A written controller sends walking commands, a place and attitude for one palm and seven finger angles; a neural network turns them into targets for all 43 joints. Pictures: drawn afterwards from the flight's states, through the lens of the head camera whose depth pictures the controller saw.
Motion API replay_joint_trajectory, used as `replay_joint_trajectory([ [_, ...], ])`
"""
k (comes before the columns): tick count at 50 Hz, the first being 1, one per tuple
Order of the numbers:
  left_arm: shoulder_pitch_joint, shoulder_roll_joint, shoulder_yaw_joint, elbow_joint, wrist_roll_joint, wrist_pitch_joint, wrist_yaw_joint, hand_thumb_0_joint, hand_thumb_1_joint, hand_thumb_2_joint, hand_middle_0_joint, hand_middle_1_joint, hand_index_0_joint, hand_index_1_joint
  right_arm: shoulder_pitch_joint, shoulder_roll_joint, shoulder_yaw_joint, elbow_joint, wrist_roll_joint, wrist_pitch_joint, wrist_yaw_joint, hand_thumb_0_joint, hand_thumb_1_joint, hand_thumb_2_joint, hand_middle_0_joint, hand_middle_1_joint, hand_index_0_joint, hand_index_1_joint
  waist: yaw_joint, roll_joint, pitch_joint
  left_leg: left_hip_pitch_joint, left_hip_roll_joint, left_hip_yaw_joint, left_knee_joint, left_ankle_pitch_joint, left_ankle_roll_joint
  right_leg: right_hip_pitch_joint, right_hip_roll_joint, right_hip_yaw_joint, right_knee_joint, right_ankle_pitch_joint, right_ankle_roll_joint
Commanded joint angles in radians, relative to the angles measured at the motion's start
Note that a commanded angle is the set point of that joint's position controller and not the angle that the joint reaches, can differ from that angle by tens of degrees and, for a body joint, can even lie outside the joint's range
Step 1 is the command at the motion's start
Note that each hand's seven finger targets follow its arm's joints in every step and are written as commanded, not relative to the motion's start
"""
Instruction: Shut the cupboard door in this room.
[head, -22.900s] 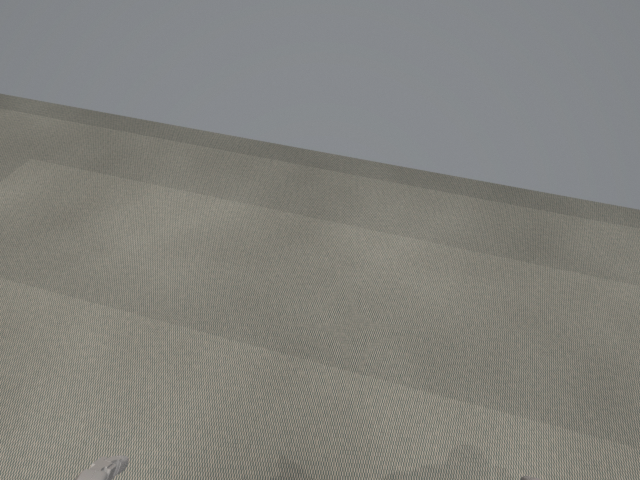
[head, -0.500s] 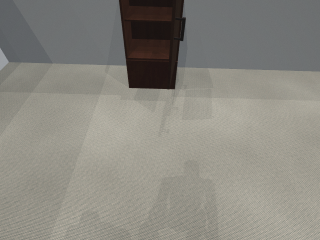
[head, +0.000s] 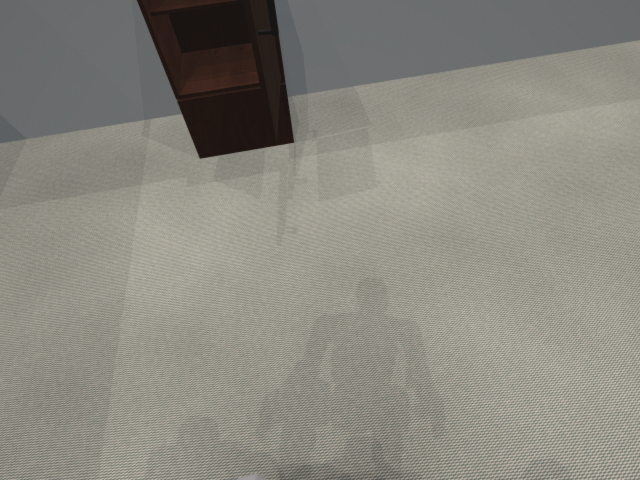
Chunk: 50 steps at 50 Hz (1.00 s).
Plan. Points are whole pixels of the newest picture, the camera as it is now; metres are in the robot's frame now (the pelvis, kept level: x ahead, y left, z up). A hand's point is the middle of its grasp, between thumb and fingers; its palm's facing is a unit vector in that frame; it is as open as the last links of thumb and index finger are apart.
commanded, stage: walk around to get in front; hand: left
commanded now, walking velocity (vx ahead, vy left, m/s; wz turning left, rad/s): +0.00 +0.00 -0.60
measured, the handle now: (264, 10) +1.23 +0.26 +0.02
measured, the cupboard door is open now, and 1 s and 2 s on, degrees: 81 81 81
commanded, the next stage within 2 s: none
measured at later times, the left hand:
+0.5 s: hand out of the picture +0.09 +0.21 -0.15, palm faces -0.17 -0.95 -0.24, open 7.4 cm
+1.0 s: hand (273, 363) +0.30 +0.12 -0.15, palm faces -0.60 -0.78 -0.17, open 7.4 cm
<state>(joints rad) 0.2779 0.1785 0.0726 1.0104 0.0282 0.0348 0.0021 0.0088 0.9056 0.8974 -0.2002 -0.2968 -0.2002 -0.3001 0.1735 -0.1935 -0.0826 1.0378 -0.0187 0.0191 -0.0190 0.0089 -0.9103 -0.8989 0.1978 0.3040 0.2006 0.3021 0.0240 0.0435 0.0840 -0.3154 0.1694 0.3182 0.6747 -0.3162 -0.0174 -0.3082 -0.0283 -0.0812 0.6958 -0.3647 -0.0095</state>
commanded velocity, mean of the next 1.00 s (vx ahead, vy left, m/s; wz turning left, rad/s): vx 0.16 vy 0.00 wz -0.59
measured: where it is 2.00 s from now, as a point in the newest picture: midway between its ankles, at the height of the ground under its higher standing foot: (455, 418)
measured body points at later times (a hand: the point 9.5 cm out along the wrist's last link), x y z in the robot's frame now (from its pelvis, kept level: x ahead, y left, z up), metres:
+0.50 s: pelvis +0.02 +0.02 +0.02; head +0.07 +0.01 +0.47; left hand +0.10 +0.26 -0.13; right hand +0.09 -0.27 -0.11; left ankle +0.04 +0.16 -0.68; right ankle -0.01 -0.08 -0.72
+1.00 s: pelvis +0.10 +0.02 +0.02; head +0.14 +0.02 +0.47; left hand +0.33 +0.16 -0.13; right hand -0.11 -0.13 -0.11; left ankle +0.05 +0.16 -0.72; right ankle +0.06 -0.14 -0.65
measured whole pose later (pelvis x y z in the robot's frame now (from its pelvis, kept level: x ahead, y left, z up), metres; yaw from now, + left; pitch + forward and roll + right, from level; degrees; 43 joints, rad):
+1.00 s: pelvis +0.10 +0.02 +0.02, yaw -35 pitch +1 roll -2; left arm 0.12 0.26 0.07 0.94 0.03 0.06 -0.06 0.01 0.91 0.90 -0.20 -0.30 -0.20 -0.30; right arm 0.47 -0.17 -0.04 1.03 -0.03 -0.06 -0.02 0.01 -0.91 -0.90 0.20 0.30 0.20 0.30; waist -0.05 -0.03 0.07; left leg 0.01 0.10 0.30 0.37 -0.38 -0.02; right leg -0.61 -0.09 -0.07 1.02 -0.22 0.05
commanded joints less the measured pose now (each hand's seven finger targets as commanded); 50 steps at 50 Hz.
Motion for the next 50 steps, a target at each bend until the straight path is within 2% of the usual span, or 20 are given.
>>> replay_joint_trajectory([
  [1, 0.133, 0.219, 0.033, -0.041, -0.008, -0.025, 0.029, 0.000, 0.900, 0.900, -0.200, -0.300, -0.200, -0.300, -0.092, -0.077, -0.008, -0.155, 0.007, 0.014, 0.001, 0.000, -0.900, -0.900, 0.200, 0.300, 0.200, 0.300, 0.062, -0.326, -0.009, -0.273, -0.061, -0.252, 0.438, -0.280, -0.037, 0.055, -0.358, 0.534, -0.447, 0.410, -0.162],
  [2, 0.081, 0.203, 0.036, -0.057, -0.007, -0.026, 0.032, 0.000, 0.900, 0.900, -0.200, -0.300, -0.200, -0.300, -0.086, -0.074, -0.011, -0.150, 0.005, 0.019, 0.004, 0.000, -0.900, -0.900, 0.200, 0.300, 0.200, 0.300, 0.025, -0.234, 0.014, -0.302, -0.047, -0.285, 0.472, -0.203, -0.029, 0.064, -0.313, 0.470, -0.438, 0.339, -0.162],
  [3, 0.038, 0.207, 0.040, -0.068, -0.007, -0.028, 0.032, 0.000, 0.900, 0.900, -0.200, -0.300, -0.200, -0.300, -0.089, -0.077, -0.011, -0.144, 0.002, 0.018, 0.002, 0.000, -0.900, -0.900, 0.200, 0.300, 0.200, 0.300, 0.017, -0.251, 0.006, -0.335, -0.049, -0.296, 0.497, -0.164, -0.033, 0.091, -0.279, 0.469, -0.409, 0.368, -0.136],
  [5, 0.003, 0.174, 0.030, -0.083, -0.011, -0.032, 0.030, 0.000, 0.900, 0.900, -0.200, -0.300, -0.200, -0.300, -0.070, -0.103, -0.014, -0.130, -0.002, 0.014, 0.000, 0.000, -0.900, -0.900, 0.200, 0.300, 0.200, 0.300, 0.002, -0.170, -0.026, -0.310, -0.050, -0.324, 0.498, -0.071, -0.044, 0.136, -0.232, 0.403, -0.361, 0.480, -0.115],
  [9, 0.042, 0.206, 0.033, -0.086, -0.015, -0.041, 0.023, 0.000, 0.900, 0.900, -0.200, -0.300, -0.200, -0.300, -0.080, -0.101, -0.007, -0.135, 0.001, 0.014, -0.002, 0.000, -0.900, -0.900, 0.200, 0.300, 0.200, 0.300, 0.019, -0.102, -0.136, -0.300, -0.081, -0.329, 0.456, -0.050, -0.067, 0.284, -0.197, 0.371, -0.297, 0.681, -0.122],
  [13, 0.064, 0.215, 0.034, -0.089, -0.015, -0.035, 0.022, 0.000, 0.900, 0.900, -0.200, -0.300, -0.200, -0.300, -0.120, -0.118, -0.002, -0.162, 0.003, 0.019, -0.009, 0.000, -0.900, -0.900, 0.200, 0.300, 0.200, 0.300, 0.032, -0.146, -0.130, -0.315, -0.093, -0.348, 0.439, -0.052, -0.077, 0.310, -0.183, 0.403, -0.295, 0.722, -0.109],
  [21, 0.031, 0.252, 0.042, -0.115, -0.004, -0.023, 0.021, 0.000, 0.900, 0.900, -0.200, -0.300, -0.200, -0.300, -0.164, -0.125, 0.008, -0.210, 0.013, 0.005, -0.013, 0.000, -0.900, -0.900, 0.200, 0.300, 0.200, 0.300, 0.037, -0.161, -0.122, -0.193, -0.121, -0.343, 0.215, -0.132, -0.065, 0.246, -0.185, 0.513, -0.286, 0.693, -0.197],
  [24, -0.018, 0.266, 0.045, -0.129, -0.004, -0.016, 0.018, 0.000, 0.900, 0.900, -0.200, -0.300, -0.200, -0.300, -0.120, -0.127, 0.010, -0.214, 0.020, -0.003, -0.014, 0.000, -0.900, -0.900, 0.200, 0.300, 0.200, 0.300, 0.015, -0.178, -0.149, -0.087, -0.145, -0.336, 0.069, -0.118, -0.051, 0.210, -0.154, 0.527, -0.261, 0.703, -0.179],
  [26, -0.077, 0.263, 0.043, -0.141, -0.009, -0.014, 0.016, 0.000, 0.900, 0.900, -0.200, -0.300, -0.200, -0.300, -0.013, -0.127, 0.011, -0.194, 0.021, -0.014, -0.015, 0.000, -0.900, -0.900, 0.200, 0.300, 0.200, 0.300, -0.037, -0.179, -0.188, 0.079, -0.147, -0.324, -0.128, -0.006, -0.045, 0.135, -0.114, 0.511, -0.224, 0.547, -0.126],
  [27, -0.098, 0.239, 0.038, -0.153, -0.015, -0.012, 0.011, 0.000, 0.900, 0.900, -0.200, -0.300, -0.200, -0.300, 0.049, -0.149, 0.008, -0.175, 0.019, -0.025, -0.017, 0.000, -0.900, -0.900, 0.200, 0.300, 0.200, 0.300, -0.064, -0.142, -0.209, 0.251, -0.118, -0.342, -0.265, 0.067, -0.030, 0.014, -0.052, 0.472, -0.166, 0.360, -0.080],
  [28, -0.077, 0.176, 0.022, -0.172, -0.022, -0.008, 0.002, 0.000, 0.900, 0.900, -0.200, -0.300, -0.200, -0.300, 0.081, -0.239, -0.005, -0.171, 0.007, -0.036, -0.019, 0.000, -0.900, -0.900, 0.200, 0.300, 0.200, 0.300, -0.073, 0.091, -0.225, 0.406, 0.090, -0.554, -0.402, -0.054, 0.019, -0.187, 0.079, 0.351, -0.020, 0.018, -0.028],
  [29, -0.077, 0.146, 0.015, -0.188, -0.015, -0.010, -0.010, 0.000, 0.900, 0.900, -0.200, -0.300, -0.200, -0.300, 0.099, -0.320, -0.024, -0.181, -0.002, -0.030, -0.015, 0.000, -0.900, -0.900, 0.200, 0.300, 0.200, 0.300, -0.076, 0.291, -0.172, 0.407, 0.298, -0.774, -0.458, -0.123, 0.099, -0.357, 0.130, 0.181, 0.203, -0.270, 0.026],
  [30, -0.116, 0.181, 0.023, -0.196, -0.003, -0.008, -0.016, 0.000, 0.900, 0.900, -0.200, -0.300, -0.200, -0.300, 0.086, -0.314, -0.019, -0.197, -0.003, -0.021, -0.010, 0.000, -0.900, -0.900, 0.200, 0.300, 0.200, 0.300, -0.086, 0.203, -0.105, 0.274, 0.347, -0.787, -0.485, -0.241, 0.148, -0.350, 0.057, 0.178, 0.324, -0.238, 0.033],
  [32, -0.111, 0.195, 0.041, -0.168, 0.010, -0.006, -0.036, 0.000, 0.900, 0.900, -0.200, -0.300, -0.200, -0.300, 0.028, -0.232, 0.002, -0.203, -0.009, -0.037, -0.010, 0.000, -0.900, -0.900, 0.200, 0.300, 0.200, 0.300, -0.038, 0.184, -0.016, 0.180, 0.233, -0.661, -0.518, -0.248, 0.121, -0.356, 0.021, 0.159, 0.444, -0.107, 0.047],
  [34, -0.101, 0.170, 0.034, -0.153, 0.010, -0.008, -0.053, 0.000, 0.900, 0.900, -0.200, -0.300, -0.200, -0.300, 0.045, -0.187, 0.014, -0.195, -0.009, -0.050, -0.007, 0.000, -0.900, -0.900, 0.200, 0.300, 0.200, 0.300, -0.023, 0.122, 0.020, 0.155, 0.143, -0.486, -0.499, -0.152, 0.088, -0.352, 0.007, 0.114, 0.510, 0.009, 0.046],
  [36, -0.084, 0.143, 0.026, -0.141, 0.008, -0.009, -0.059, 0.000, 0.900, 0.900, -0.200, -0.300, -0.200, -0.300, 0.098, -0.173, 0.015, -0.174, -0.003, -0.065, -0.007, 0.000, -0.900, -0.900, 0.200, 0.300, 0.200, 0.300, -0.020, 0.102, -0.004, 0.202, 0.120, -0.396, -0.483, -0.036, 0.072, -0.374, -0.003, 0.098, 0.556, 0.085, 0.057],
  [40, -0.141, 0.119, 0.015, -0.158, 0.007, -0.008, -0.059, 0.000, 0.900, 0.900, -0.200, -0.300, -0.200, -0.300, 0.225, -0.141, 0.016, -0.128, 0.003, -0.084, -0.008, 0.000, -0.900, -0.900, 0.200, 0.300, 0.200, 0.300, -0.046, 0.078, 0.001, 0.290, 0.141, -0.316, -0.460, 0.175, 0.078, -0.448, -0.040, 0.083, 0.547, 0.157, 0.073],
  [44, -0.232, 0.095, 0.003, -0.182, 0.004, -0.006, -0.063, 0.000, 0.900, 0.900, -0.200, -0.300, -0.200, -0.300, 0.311, -0.140, 0.011, -0.084, -0.001, -0.092, -0.010, 0.000, -0.900, -0.900, 0.200, 0.300, 0.200, 0.300, -0.071, 0.075, 0.029, 0.375, 0.181, -0.266, -0.449, 0.305, 0.115, -0.519, -0.073, 0.048, 0.451, 0.151, 0.078],
  [47, -0.316, 0.079, -0.008, -0.205, 0.003, -0.009, -0.066, 0.000, 0.900, 0.900, -0.200, -0.300, -0.200, -0.300, 0.362, -0.132, 0.010, -0.055, -0.008, -0.094, -0.010, 0.000, -0.900, -0.900, 0.200, 0.300, 0.200, 0.300, -0.095, 0.095, 0.064, 0.389, 0.202, -0.226, -0.447, 0.353, 0.125, -0.514, -0.089, 0.017, 0.331, 0.142, 0.068],
  [50, -0.387, 0.066, -0.017, -0.220, 0.000, -0.021, -0.066, 0.000, 0.900, 0.900, -0.200, -0.300, -0.200, -0.300, 0.395, -0.136, 0.005, -0.026, -0.016, -0.091, -0.007, 0.000, -0.900, -0.900, 0.200, 0.300, 0.200, 0.300, -0.119, 0.102, 0.060, 0.426, 0.205, -0.182, -0.418, 0.427, 0.123, -0.456, -0.068, -0.030, 0.170, 0.105, 0.040],
])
